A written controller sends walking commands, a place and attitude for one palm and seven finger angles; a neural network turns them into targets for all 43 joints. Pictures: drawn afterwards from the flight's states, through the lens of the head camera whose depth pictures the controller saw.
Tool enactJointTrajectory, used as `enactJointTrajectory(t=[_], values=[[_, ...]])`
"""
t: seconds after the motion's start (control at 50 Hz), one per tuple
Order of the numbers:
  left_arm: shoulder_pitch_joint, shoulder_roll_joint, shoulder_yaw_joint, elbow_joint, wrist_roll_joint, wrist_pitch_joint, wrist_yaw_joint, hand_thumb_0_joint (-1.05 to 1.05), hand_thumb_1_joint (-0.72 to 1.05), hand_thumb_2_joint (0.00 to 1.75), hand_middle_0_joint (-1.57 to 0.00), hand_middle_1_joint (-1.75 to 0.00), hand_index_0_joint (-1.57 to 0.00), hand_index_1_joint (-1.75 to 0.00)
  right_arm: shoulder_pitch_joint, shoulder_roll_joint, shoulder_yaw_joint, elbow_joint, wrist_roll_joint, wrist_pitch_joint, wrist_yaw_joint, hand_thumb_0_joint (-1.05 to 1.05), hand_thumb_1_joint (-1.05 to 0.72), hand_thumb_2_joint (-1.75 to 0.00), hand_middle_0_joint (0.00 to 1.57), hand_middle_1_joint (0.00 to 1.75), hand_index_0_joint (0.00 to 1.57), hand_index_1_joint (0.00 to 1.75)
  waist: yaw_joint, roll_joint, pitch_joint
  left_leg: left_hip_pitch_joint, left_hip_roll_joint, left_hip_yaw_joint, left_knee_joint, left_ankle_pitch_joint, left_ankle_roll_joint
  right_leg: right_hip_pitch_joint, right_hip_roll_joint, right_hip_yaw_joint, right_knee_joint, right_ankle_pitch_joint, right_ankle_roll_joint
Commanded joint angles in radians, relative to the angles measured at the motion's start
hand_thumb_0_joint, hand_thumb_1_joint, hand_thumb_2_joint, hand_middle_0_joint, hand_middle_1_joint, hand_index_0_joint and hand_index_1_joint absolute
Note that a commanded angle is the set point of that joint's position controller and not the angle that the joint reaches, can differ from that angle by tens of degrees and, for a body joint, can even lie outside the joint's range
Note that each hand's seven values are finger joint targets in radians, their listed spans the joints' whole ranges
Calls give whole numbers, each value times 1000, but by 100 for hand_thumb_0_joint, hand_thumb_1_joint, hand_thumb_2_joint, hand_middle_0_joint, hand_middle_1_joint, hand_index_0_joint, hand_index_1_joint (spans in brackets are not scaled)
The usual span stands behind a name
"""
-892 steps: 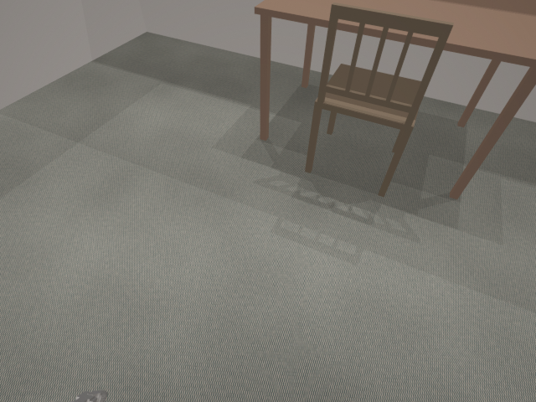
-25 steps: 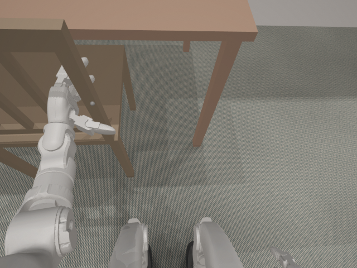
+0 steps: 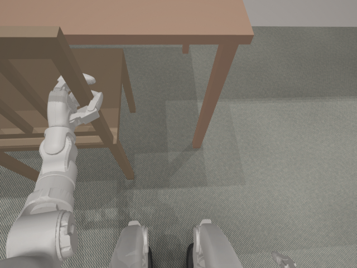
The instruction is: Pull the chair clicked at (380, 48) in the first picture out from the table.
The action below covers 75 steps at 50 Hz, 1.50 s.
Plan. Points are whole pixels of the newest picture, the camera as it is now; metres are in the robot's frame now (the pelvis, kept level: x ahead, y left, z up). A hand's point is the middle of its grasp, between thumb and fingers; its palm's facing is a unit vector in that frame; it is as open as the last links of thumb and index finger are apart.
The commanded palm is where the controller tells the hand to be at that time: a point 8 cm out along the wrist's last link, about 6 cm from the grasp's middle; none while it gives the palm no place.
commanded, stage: hook a spindle and tug to test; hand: left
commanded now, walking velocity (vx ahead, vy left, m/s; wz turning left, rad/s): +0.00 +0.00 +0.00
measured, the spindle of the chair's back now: out of the picture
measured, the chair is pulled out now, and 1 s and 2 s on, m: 0.00 0.02 0.14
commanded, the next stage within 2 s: step backward, pulling the chair out in 0.66 s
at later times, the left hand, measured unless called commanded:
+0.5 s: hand (90, 113) +0.44 +0.18 +0.04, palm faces +0.05 -1.00 -0.03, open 6.0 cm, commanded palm +0.40 +0.23 +0.04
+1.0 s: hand (90, 114) +0.43 +0.18 +0.05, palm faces +0.19 -0.98 -0.06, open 5.8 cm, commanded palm +0.40 +0.22 +0.05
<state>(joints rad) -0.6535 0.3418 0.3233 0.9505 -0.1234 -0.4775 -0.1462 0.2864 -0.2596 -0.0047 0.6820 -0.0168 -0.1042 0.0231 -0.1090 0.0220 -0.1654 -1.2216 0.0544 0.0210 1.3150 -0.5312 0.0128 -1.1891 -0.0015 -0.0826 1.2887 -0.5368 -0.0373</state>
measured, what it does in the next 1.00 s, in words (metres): rises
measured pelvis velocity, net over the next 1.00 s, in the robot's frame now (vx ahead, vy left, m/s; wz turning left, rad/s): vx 0.02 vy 0.01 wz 0.01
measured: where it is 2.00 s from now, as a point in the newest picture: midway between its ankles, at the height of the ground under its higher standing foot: outside the picture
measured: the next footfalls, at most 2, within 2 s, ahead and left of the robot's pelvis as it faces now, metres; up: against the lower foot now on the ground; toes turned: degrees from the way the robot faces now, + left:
none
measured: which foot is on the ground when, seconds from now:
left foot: down 0.00-1.00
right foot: down 0.00-1.00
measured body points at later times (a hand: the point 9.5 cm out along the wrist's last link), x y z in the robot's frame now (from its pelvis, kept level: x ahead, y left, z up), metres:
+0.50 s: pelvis +0.01 +0.00 +0.01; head +0.14 +0.01 +0.44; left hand +0.43 +0.24 +0.04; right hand +0.11 -0.26 -0.11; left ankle +0.04 +0.11 -0.61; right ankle +0.03 -0.10 -0.61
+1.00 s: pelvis +0.02 +0.01 +0.08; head +0.12 +0.03 +0.52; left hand +0.41 +0.23 +0.06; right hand +0.10 -0.25 -0.03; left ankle +0.04 +0.11 -0.61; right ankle +0.03 -0.10 -0.61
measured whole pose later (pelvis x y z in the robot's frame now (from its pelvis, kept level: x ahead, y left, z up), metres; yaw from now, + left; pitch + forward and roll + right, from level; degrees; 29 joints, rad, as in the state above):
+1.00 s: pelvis +0.02 +0.01 +0.08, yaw +1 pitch +16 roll -1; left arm -0.53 0.24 0.19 0.93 -0.11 -0.22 0.09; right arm 0.28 -0.23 0.04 0.60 0.05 0.09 -0.09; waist -0.09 0.00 -0.05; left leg -0.78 0.03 0.04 0.88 -0.38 0.02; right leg -0.74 0.00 -0.07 0.85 -0.37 -0.01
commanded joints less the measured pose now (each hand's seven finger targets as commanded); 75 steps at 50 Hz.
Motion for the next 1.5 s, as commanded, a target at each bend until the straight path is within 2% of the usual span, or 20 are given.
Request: enactJointTrajectory(t=[0.0, 0.06, 0.12, 0.24, 0.26, 0.34, 0.56, 0.72, 0.74, 0.76, 0.78, 0.8, 0.82, 0.86, 0.96, 1.06, 1.18, 1.28, 1.38, 1.48], values=[[-362, 167, -7, -219, 12, -83, -25, 0, 90, 90, -50, -145, -50, -145, 100, -162, -58, -68, 3, -25, -16, 0, -90, -90, 20, 30, 20, 30, -12, 81, -486, 380, -41, -75, -137, 297, -2, 213, 32, 75, -173, 303, 10], [-305, 150, -17, -245, 14, -80, -26, 0, 90, 90, -50, -145, -50, -145, 98, -158, -60, -80, 5, -22, -13, 0, -90, -90, 20, 30, 20, 30, 4, 86, -524, 417, -41, -75, -140, 347, -5, 233, 32, 70, -166, 341, 7], [-307, 158, -15, -250, 12, -69, -29, 0, 90, 90, -50, -145, -50, -145, 95, -157, -59, -81, 7, -17, -14, 0, -90, -90, 20, 30, 20, 30, -4, 54, -500, 371, -44, -66, -137, 316, 1, 263, 32, 79, -175, 340, 12], [-183, 173, 6, -304, 0, -59, -37, 0, 90, 90, -50, -145, -50, -145, 81, -157, -59, -104, 11, -12, -12, 0, -90, -90, 20, 30, 20, 30, 25, 66, -506, 383, -43, -62, -147, 354, -2, 298, 34, 81, -171, 378, 7], [-182, 137, -21, -320, -3, -59, -38, 0, 90, 90, -50, -145, -50, -145, 74, -149, -59, -106, 13, -12, -12, 0, -90, -90, 20, 30, 20, 30, 17, 64, -506, 398, -41, -61, -145, 369, -2, 288, 32, 79, -173, 391, 10], [-154, 137, -11, -321, -12, -50, -36, 0, 90, 90, -50, -145, -50, -145, 74, -153, -61, -105, 13, -13, -15, 0, -90, -90, 20, 30, 20, 30, 12, 27, -474, 365, -43, -57, -140, 350, 2, 299, 33, 83, -176, 390, 13], [-78, 70, -58, -385, -25, -40, -39, 0, 90, 90, -50, -145, -50, -145, 48, -144, -61, -117, 19, -16, -18, 0, -90, -90, 20, 30, 20, 30, 24, 52, -450, 417, -41, -65, -158, 373, -9, 264, 31, 66, -175, 379, 10], [-107, 87, -45, -394, -24, -45, -30, 0, 90, 90, -50, -145, -50, -145, 38, -145, -61, -112, 17, -20, -25, 0, -90, -90, 20, 30, 20, 30, 20, 31, -441, 388, -44, -66, -156, 319, -7, 263, 30, 69, -178, 338, 12], [-176, 100, -48, -382, -19, -49, -26, 0, 90, 90, -50, -145, -50, -145, 45, -150, -59, -102, 14, -22, -30, 0, -90, -90, 20, 30, 20, 30, 1, 34, -427, 382, -43, -74, -152, 308, -6, 240, 31, 68, -174, 325, 10], [-258, 445, 52, -481, 111, 75, 109, 0, 90, 90, -50, -145, -50, -145, 90, -175, -63, -164, 62, 65, -60, 0, -90, -90, 20, 30, 20, 30, 73, 84, -627, 672, -19, -31, -329, 308, 20, 595, -41, 180, -374, 332, 6], [-237, 298, -48, -487, 109, 149, 158, 0, 90, 90, -50, -145, -50, -145, 96, -142, -53, -195, 70, 91, -86, 0, -90, -90, 20, 30, 20, 30, 33, 112, -556, 716, -34, -27, -377, 356, 27, 628, -36, 143, -430, 462, 14], [-156, 210, -103, -420, 110, 210, 185, 0, 90, 90, -50, -145, -50, -145, 75, -134, -46, -195, 75, 114, -99, 0, -90, -90, 20, 30, 20, 30, 28, 118, -497, 699, -25, -27, -400, 370, 24, 610, -45, 130, -440, 483, 21], [-96, 161, -140, -331, 116, 255, 205, 0, 90, 90, -50, -145, -50, -145, 67, -138, -39, -187, 76, 139, -107, 0, -90, -90, 20, 30, 20, 30, 20, 102, -401, 655, -8, -65, -465, 278, 16, 567, -46, 108, -460, 360, 26], [-93, 132, -166, -259, 110, 299, 239, 0, 90, 90, -50, -145, -50, -145, 70, -139, -29, -169, 79, 166, -130, 0, -90, -90, 20, 30, 20, 30, 16, -11, -336, 660, 2, -63, -478, 352, 31, 639, -48, 110, -495, 498, 38], [-198, 121, -185, -128, 119, 278, 277, 0, 90, 90, -50, -145, -50, -145, 91, -147, -28, -124, 64, 191, -140, 0, -90, -90, 20, 30, 20, 30, 14, 138, -332, 837, 46, -84, -549, 714, 12, 683, -53, 102, -568, 705, 55], [-182, 81, -209, -92, 106, 262, 259, 0, 90, 90, -50, -145, -50, -145, 71, -145, -42, -108, 55, 197, -133, 0, -90, -90, 20, 30, 20, 30, 32, 232, -345, 1031, 101, -126, -616, 956, 5, 637, -3, 82, -623, 554, 55], [-118, 73, -208, -105, 91, 240, 239, 0, 90, 90, -50, -145, -50, -145, 20, -144, -52, -108, 46, 185, -132, 0, -90, -90, 20, 30, 20, 30, 45, 225, -304, 1043, 143, -151, -709, 902, 18, 654, 22, 79, -645, 383, 49], [-131, 82, -204, -107, 86, 223, 236, 0, 90, 90, -50, -145, -50, -145, -2, -146, -56, -92, 49, 168, -142, 0, -90, -90, 20, 30, 20, 30, 40, 170, -273, 979, 150, -141, -741, 747, 31, 707, 15, 86, -676, 384, 50], [-185, 92, -211, -71, 88, 209, 249, 0, 90, 90, -50, -145, -50, -145, -6, -140, -54, -53, 59, 146, -155, 0, -90, -90, 20, 30, 20, 30, 29, 128, -276, 931, 122, -111, -730, 597, 25, 734, -7, 103, -711, 446, 57], [-205, 96, -227, -46, 84, 200, 269, 0, 90, 90, -50, -145, -50, -145, -24, -130, -43, -37, 75, 129, -160, 0, -90, -90, 20, 30, 20, 30, 27, 100, -257, 874, 80, -84, -724, 413, 20, 745, -42, 130, -749, 382, 62]])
